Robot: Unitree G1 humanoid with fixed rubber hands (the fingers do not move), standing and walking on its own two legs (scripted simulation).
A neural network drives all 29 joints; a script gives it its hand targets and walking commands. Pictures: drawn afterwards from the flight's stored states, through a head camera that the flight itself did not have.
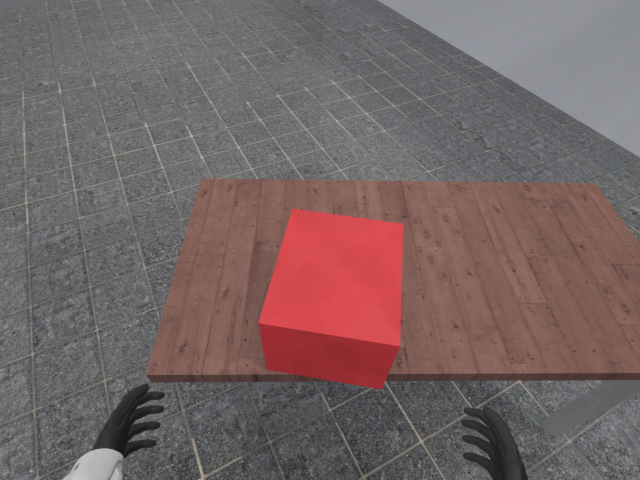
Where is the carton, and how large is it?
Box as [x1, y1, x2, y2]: [258, 209, 402, 389]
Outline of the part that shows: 292,209 258,322 267,369 381,389 399,347 402,224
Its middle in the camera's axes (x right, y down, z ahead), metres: +0.03 +0.10 +0.69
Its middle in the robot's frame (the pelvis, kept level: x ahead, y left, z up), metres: +0.44 -0.01 -0.12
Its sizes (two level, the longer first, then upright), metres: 0.242 0.206 0.171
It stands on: a table, 0.56 m high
